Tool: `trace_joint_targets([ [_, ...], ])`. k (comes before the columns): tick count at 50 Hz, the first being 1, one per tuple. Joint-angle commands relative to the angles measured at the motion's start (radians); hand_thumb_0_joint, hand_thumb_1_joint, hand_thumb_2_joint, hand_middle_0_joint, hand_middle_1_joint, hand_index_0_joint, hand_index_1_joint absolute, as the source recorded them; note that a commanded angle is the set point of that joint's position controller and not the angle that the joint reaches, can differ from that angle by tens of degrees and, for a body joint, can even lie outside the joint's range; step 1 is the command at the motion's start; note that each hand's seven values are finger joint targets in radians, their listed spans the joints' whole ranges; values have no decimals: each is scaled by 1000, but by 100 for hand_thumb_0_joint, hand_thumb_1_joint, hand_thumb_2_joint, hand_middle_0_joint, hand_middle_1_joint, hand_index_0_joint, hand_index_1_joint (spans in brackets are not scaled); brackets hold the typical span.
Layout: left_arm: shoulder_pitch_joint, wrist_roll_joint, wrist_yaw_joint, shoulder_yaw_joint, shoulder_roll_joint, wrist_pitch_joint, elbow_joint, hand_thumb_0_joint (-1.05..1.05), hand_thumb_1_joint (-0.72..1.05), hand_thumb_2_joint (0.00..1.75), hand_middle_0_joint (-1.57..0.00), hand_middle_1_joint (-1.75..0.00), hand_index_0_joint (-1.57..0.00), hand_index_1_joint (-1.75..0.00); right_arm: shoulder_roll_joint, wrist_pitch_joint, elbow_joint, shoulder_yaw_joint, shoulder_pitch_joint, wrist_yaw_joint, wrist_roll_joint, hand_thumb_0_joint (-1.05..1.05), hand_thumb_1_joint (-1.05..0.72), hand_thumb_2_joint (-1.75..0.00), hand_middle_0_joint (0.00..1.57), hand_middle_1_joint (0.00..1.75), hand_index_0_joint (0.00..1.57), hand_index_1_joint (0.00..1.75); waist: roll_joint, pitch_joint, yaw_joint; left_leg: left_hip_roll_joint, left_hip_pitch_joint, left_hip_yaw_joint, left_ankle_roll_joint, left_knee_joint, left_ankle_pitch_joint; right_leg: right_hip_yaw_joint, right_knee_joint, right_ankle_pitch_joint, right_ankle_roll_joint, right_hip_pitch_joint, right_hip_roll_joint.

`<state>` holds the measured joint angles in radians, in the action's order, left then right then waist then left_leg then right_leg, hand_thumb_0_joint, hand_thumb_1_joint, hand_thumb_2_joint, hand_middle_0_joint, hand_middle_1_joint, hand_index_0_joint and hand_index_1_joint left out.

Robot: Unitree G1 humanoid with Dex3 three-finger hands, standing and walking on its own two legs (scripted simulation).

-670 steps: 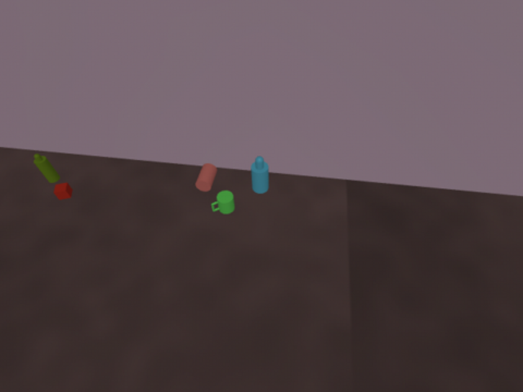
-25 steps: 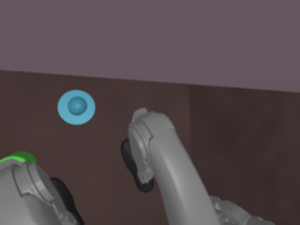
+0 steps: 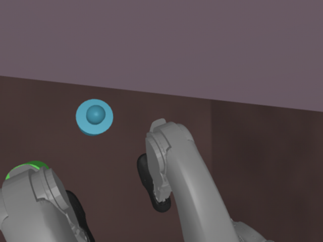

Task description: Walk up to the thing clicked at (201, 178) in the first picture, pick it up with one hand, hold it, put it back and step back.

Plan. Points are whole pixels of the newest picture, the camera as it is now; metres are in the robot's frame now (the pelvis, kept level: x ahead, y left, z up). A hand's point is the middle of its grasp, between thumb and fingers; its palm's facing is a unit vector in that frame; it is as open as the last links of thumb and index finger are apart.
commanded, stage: rest palm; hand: left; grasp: from above
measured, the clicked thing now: out of the picture +0.46 +0.33 -0.29
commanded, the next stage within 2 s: close in 0.52 s
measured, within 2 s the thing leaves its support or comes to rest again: neither
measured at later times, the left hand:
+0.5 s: hand out of the picture +0.45 +0.31 -0.25, palm faces +0.02 -0.46 -0.89, open 14.3 cm
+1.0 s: hand out of the picture +0.45 +0.32 -0.27, palm faces +0.03 -0.47 -0.88, open 12.4 cm
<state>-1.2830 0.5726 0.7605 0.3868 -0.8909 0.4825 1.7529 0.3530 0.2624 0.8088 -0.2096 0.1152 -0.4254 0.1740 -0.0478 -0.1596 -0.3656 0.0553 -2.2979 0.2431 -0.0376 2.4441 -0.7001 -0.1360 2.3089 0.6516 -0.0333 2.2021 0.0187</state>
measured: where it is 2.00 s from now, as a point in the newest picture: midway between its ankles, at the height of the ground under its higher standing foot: (121, 211)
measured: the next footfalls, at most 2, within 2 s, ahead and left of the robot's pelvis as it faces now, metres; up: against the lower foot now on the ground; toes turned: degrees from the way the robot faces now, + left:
none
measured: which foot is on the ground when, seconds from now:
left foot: down 0.00-1.00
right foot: down 0.00-1.00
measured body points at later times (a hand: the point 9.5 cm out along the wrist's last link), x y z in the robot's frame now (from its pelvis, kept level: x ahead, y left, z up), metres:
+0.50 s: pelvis +0.00 +0.00 -0.01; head +0.30 +0.08 +0.30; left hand +0.45 +0.33 -0.20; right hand -0.01 -0.25 -0.06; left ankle +0.07 +0.14 -0.29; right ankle +0.11 -0.12 -0.29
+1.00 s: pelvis +0.00 +0.01 -0.02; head +0.31 +0.10 +0.29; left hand +0.45 +0.34 -0.22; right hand +0.00 -0.25 -0.06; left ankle +0.07 +0.14 -0.29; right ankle +0.11 -0.12 -0.29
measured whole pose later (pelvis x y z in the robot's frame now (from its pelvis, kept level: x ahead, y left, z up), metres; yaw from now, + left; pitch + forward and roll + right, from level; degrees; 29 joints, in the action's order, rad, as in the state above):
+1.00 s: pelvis +0.00 +0.01 -0.02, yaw -2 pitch +26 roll -15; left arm -1.30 0.43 0.86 0.41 -1.05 0.43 1.78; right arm 0.44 0.28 0.67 -0.35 0.08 -0.47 0.20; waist -0.14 -0.32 -0.44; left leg 0.03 -2.28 0.32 -0.04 2.54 -0.73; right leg -0.19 2.35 0.67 -0.05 2.15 0.02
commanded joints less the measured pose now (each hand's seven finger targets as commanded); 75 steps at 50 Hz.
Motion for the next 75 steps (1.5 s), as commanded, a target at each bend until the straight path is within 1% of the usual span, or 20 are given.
trace_joint_targets([
  [1, -294, 10, 77, -30, -205, -24, -45, 0, -52, 111, -11, -103, -7, -108, 336, 17, 62, 47, 267, 0, 20, 0, -91, -91, 20, 30, 20, 30, 343, 636, -97, 3, 448, -87, 51, -229, 157, -105, -240, -245, 27, -396, 41],
  [7, -293, -45, 108, -18, -265, -34, -53, 0, -57, 103, -8, -97, -4, -101, 352, 29, 43, 11, 211, -10, 46, 0, -92, -91, 20, 30, 20, 30, 347, 610, -112, -6, 445, -101, 59, -193, 171, -110, -230, -274, 9, -447, 33],
  [14, -263, -17, 128, -2, -340, -48, -67, 0, -60, 106, -9, -97, -4, -102, 376, 23, 6, -14, 193, -18, 40, 0, -92, -91, 20, 30, 20, 30, 437, 629, -111, 11, 509, -77, 44, -207, 186, -125, -212, -292, 25, -448, 40],
  [24, -269, -129, 137, -6, -325, -53, -90, 0, -54, 103, -9, -99, -5, -103, 411, 28, -34, -37, 178, -27, 37, 0, -92, -91, 20, 30, 20, 30, 429, 559, -153, 8, 520, -53, 47, -165, 160, -148, -178, -275, 14, -424, 27],
  [31, -232, -86, 130, -13, -344, -54, -52, 0, -51, 109, -10, -105, -7, -109, 419, 21, -51, -50, 199, -31, 23, 0, -92, -91, 20, 30, 20, 30, 418, 555, -155, 10, 487, -40, 44, -169, 168, -152, -181, -290, 20, -426, 37],
  [32, -231, -85, 130, -22, -338, -53, -56, 0, -43, 109, -18, -107, -15, -109, 420, 20, -57, -51, 205, -35, 26, 0, -90, -90, 20, 30, 20, 30, 418, 552, -161, 7, 480, -39, 44, -170, 176, -153, -176, -295, 20, -434, 37],
  [34, -246, -110, 122, -26, -329, -52, -75, 0, -30, 109, -22, -106, -19, -108, 420, 24, -57, -54, 192, -36, 27, 0, -90, -90, 20, 30, 20, 30, 400, 540, -165, 5, 475, -45, 47, -150, 183, -155, -168, -306, 12, -435, 36],
  [36, -248, -108, 128, -24, -338, -51, -63, 0, -27, 101, -23, -100, -22, -102, 426, 23, -59, -58, 196, -36, 22, 0, -90, -90, 20, 30, 20, 30, 412, 544, -167, 9, 479, -36, 45, -154, 179, -156, -173, -306, 16, -424, 37],
  [40, -241, -102, 134, -16, -346, -56, -53, 0, -31, 98, -20, -100, -18, -102, 433, 18, -68, -60, 210, -37, 16, 0, -90, -90, 20, 30, 20, 30, 428, 541, -165, 11, 490, -29, 40, -165, 169, -161, -171, -294, 22, -423, 43],
  [41, -246, -117, 135, -18, -343, -57, -71, 0, -30, 98, -21, -98, -19, -100, 431, 16, -90, -59, 199, -39, 16, 0, -90, -90, 20, 30, 20, 30, 430, 523, -165, 9, 503, -17, 38, -165, 180, -168, -150, -294, 21, -407, 32],
  [42, -243, -100, 138, -20, -352, -57, -61, 0, -29, 99, -23, -98, -21, -101, 435, 14, -78, -60, 199, -38, 17, 0, -90, -90, 20, 30, 20, 30, 441, 524, -162, 11, 493, -25, 38, -169, 170, -165, -161, -290, 22, -414, 38],
  [49, -242, -131, 144, -7, -371, -64, -80, 0, -25, 94, -25, -95, -24, -97, 446, 6, -97, -64, 176, -39, 17, 0, -90, -90, 20, 30, 20, 30, 443, 508, -170, 7, 508, -23, 39, -159, 174, -174, -145, -295, 17, -413, 27],
  [52, -224, -134, 138, -28, -346, -63, -79, 0, -24, 93, -26, -92, -25, -94, 441, -4, -113, -70, 185, -40, 18, 0, -90, -90, 20, 30, 20, 30, 435, 514, -174, 6, 504, -25, 42, -149, 187, -170, -155, -300, 19, -413, 36],
  [54, -221, -121, 136, -23, -370, -63, -79, 0, -20, 92, -29, -92, -28, -94, 443, -6, -97, -70, 190, -37, 15, 0, -90, -90, 20, 30, 20, 30, 432, 525, -171, 6, 480, -35, 43, -152, 177, -163, -174, -306, 19, -423, 43],
  [55, -233, -147, 135, -15, -365, -67, -103, 0, -21, 93, -29, -92, -27, -94, 444, -6, -112, -69, 177, -38, 14, 0, -90, -90, 20, 30, 20, 30, 426, 513, -170, 5, 486, -31, 42, -143, 191, -167, -156, -312, 14, -420, 31],
  [59, -201, -140, 142, -13, -365, -65, -73, 0, -20, 93, -29, -92, -28, -94, 449, -15, -109, -72, 197, -38, 14, 0, -90, -90, 20, 30, 20, 30, 422, 532, -170, 9, 481, -32, 43, -143, 192, -168, -170, -320, 18, -442, 48],
  [60, -202, -163, 143, -13, -357, -65, -89, 0, -19, 96, -31, -93, -29, -95, 446, -18, -134, -75, 196, -41, 12, 0, -90, -90, 20, 30, 20, 30, 419, 536, -170, 5, 491, -29, 46, -133, 215, -167, -162, -329, 17, -439, 42],
  [62, -219, -166, 136, -20, -355, -67, -96, 0, -17, 94, -31, -93, -29, -95, 443, -17, -117, -79, 191, -40, 16, 0, -90, -90, 20, 30, 20, 30, 418, 535, -173, 4, 473, -36, 44, -130, 214, -167, -159, -333, 14, -439, 41],
  [66, -188, -163, 132, -13, -365, -68, -77, 0, -15, 92, -34, -90, -32, -92, 445, -20, -114, -75, 184, -38, 11, 0, -90, -90, 20, 30, 20, 30, 406, 517, -165, 4, 453, -34, 48, -142, 165, -170, -171, -288, 15, -427, 47],
  [75, -184, -136, 117, -31, -356, -68, -91, 0, -14, 91, -34, -89, -32, -91, 439, -22, -106, -74, 182, -37, 4, 0, -90, -90, 20, 30, 20, 30, 409, 547, -164, 7, 458, -34, 45, -142, 193, -174, -164, -317, 17, -437, 53],
])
